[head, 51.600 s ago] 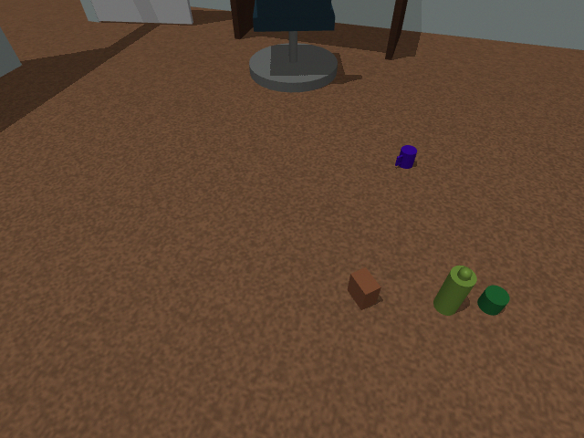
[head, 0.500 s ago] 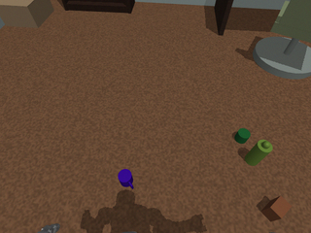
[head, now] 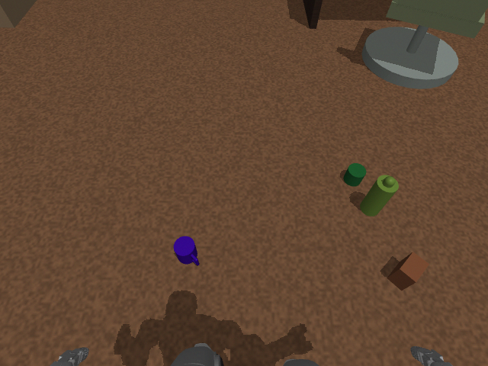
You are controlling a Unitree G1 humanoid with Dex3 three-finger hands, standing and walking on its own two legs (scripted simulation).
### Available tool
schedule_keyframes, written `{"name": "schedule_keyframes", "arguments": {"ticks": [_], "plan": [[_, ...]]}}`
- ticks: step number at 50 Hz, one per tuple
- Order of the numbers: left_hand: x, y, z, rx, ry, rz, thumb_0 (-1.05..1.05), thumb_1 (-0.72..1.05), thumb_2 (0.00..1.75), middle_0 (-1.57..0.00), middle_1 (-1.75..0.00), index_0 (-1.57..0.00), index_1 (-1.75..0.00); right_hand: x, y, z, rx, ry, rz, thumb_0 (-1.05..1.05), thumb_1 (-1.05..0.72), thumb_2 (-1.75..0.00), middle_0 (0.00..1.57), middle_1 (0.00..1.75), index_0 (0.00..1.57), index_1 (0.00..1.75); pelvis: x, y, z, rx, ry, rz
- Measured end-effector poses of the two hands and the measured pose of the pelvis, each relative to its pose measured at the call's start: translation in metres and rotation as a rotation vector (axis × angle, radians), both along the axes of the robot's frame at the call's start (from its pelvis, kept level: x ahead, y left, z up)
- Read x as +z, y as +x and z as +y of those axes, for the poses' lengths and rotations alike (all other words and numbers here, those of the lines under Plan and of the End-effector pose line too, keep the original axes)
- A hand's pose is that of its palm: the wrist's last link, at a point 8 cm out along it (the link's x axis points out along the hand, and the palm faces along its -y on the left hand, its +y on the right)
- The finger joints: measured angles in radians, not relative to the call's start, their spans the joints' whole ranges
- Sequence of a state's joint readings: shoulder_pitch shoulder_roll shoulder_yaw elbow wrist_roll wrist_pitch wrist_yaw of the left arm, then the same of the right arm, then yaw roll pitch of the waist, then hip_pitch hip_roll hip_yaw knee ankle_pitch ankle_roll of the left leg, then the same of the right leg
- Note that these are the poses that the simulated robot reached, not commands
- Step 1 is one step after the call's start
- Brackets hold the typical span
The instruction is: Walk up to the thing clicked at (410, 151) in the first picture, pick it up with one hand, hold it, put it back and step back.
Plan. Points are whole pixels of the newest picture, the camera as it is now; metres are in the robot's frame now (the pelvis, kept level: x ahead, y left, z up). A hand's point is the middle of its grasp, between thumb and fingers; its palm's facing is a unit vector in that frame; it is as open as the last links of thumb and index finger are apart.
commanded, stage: step back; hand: left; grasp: from above
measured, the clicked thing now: (188, 253) +0.56 +0.23 -0.71
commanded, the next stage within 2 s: none
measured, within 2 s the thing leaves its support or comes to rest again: neither
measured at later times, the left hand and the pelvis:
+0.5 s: hand out of the picture -0.03 +0.27 -0.14, palm faces +0.07 -0.93 -0.35, open 7.4 cm; pelvis -0.14 +0.00 +0.01, yaw +3 degrees
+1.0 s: hand out of the picture -0.22 +0.21 -0.12, palm faces +0.03 -0.90 -0.43, open 7.4 cm; pelvis -0.31 -0.06 +0.01, yaw +2 degrees
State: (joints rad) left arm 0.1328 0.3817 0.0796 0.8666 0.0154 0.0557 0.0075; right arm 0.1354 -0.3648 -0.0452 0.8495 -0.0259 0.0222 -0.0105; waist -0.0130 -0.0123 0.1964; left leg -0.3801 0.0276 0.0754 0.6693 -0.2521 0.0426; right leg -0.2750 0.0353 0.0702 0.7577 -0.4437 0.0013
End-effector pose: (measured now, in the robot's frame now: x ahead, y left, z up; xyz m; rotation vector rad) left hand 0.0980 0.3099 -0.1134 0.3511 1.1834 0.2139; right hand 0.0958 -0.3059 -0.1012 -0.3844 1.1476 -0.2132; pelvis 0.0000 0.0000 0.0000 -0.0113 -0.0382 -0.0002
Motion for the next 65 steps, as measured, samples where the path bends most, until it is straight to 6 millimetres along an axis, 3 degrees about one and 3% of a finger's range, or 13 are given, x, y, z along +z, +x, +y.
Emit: {"name": "schedule_keyframes", "arguments": {"ticks": [3,7,12,19,24,29,37,40,45,50,54,60,65], "plan": [[0.005,-0.023,-0.009,-0.001,0.015,-0.010,0.01,0.91,0.90,-0.20,-0.30,-0.20,-0.30,-0.009,-0.013,-0.011,-0.017,0.018,-0.014,0.01,-0.90,-0.90,0.21,0.30,0.21,0.30,-0.004,-0.017,-0.008,0.001,-0.019,-0.014],[0.019,-0.052,-0.016,0.018,0.016,-0.022,0.01,0.90,0.90,-0.20,-0.30,-0.20,-0.30,-0.006,-0.033,-0.015,-0.028,0.031,-0.007,0.01,-0.90,-0.90,0.21,0.30,0.20,0.30,0.005,-0.036,-0.012,-0.002,0.016,-0.017],[0.029,-0.067,-0.013,0.029,0.029,-0.075,0.01,0.90,0.90,-0.21,-0.30,-0.21,-0.30,-0.002,-0.067,-0.017,-0.001,0.014,0.029,0.01,-0.90,-0.90,0.21,0.30,0.20,0.30,0.009,-0.062,-0.010,0.028,0.021,0.001],[0.012,-0.092,0.004,0.033,0.003,-0.152,0.01,0.90,0.90,-0.21,-0.30,-0.20,-0.30,0.001,-0.116,-0.008,0.047,-0.038,0.077,0.01,-0.90,-0.90,0.21,0.30,0.20,0.30,-0.002,-0.109,0.000,0.072,0.030,-0.009],[0.010,-0.130,0.003,0.059,-0.019,-0.095,0.01,0.90,0.90,-0.20,-0.30,-0.20,-0.30,0.018,-0.145,0.000,0.050,-0.036,0.058,0.01,-0.90,-0.90,0.21,0.30,0.20,0.30,0.010,-0.136,0.000,0.065,-0.007,-0.007],[0.008,-0.176,0.000,0.058,-0.017,-0.042,0.01,0.90,0.90,-0.20,-0.30,-0.20,-0.30,0.026,-0.160,-0.005,0.047,-0.045,-0.002,0.01,-0.90,-0.90,0.21,0.30,0.21,0.30,0.013,-0.165,-0.007,0.035,-0.013,0.001],[0.003,-0.245,-0.022,0.021,0.014,0.028,0.01,0.91,0.90,-0.20,-0.30,-0.20,-0.30,0.015,-0.195,-0.034,0.051,-0.027,-0.098,0.01,-0.90,-0.90,0.21,0.30,0.21,0.30,0.001,-0.226,-0.032,-0.025,0.000,0.001],[0.005,-0.273,-0.037,0.014,0.031,0.024,0.01,0.91,0.90,-0.20,-0.30,-0.20,-0.30,0.001,-0.216,-0.054,0.035,-0.014,-0.107,0.01,-0.90,-0.90,0.21,0.30,0.21,0.30,-0.007,-0.251,-0.045,-0.027,-0.015,-0.007],[0.023,-0.318,-0.056,0.040,0.037,0.025,0.01,0.90,0.90,-0.21,-0.30,-0.21,-0.30,-0.003,-0.265,-0.067,-0.003,0.007,-0.048,0.01,-0.90,-0.90,0.21,0.30,0.20,0.30,0.004,-0.279,-0.056,-0.010,0.036,-0.004],[0.033,-0.332,-0.059,0.043,0.061,-0.036,0.01,0.90,0.90,-0.21,-0.30,-0.21,-0.30,-0.008,-0.319,-0.073,0.014,0.007,0.044,0.01,-0.90,-0.90,0.21,0.30,0.20,0.30,0.007,-0.308,-0.062,0.036,0.041,0.009],[0.029,-0.340,-0.056,0.045,0.059,-0.114,0.01,0.90,0.90,-0.21,-0.30,-0.21,-0.30,-0.011,-0.355,-0.069,0.048,-0.006,0.113,0.01,-0.90,-0.90,0.21,0.30,0.20,0.30,0.002,-0.337,-0.063,0.082,0.031,0.012],[0.014,-0.375,-0.054,0.065,0.017,-0.126,0.01,0.90,0.90,-0.20,-0.30,-0.20,-0.30,-0.006,-0.393,-0.059,0.076,-0.007,0.106,0.01,-0.90,-0.90,0.21,0.30,0.20,0.30,-0.001,-0.383,-0.061,0.106,0.023,-0.011],[0.014,-0.417,-0.063,0.086,-0.007,-0.098,0.01,0.90,0.90,-0.20,-0.30,-0.20,-0.30,0.010,-0.408,-0.064,0.092,-0.022,0.045,0.01,-0.90,-0.90,0.21,0.30,0.21,0.30,0.008,-0.414,-0.070,0.089,-0.006,0.000]]}}
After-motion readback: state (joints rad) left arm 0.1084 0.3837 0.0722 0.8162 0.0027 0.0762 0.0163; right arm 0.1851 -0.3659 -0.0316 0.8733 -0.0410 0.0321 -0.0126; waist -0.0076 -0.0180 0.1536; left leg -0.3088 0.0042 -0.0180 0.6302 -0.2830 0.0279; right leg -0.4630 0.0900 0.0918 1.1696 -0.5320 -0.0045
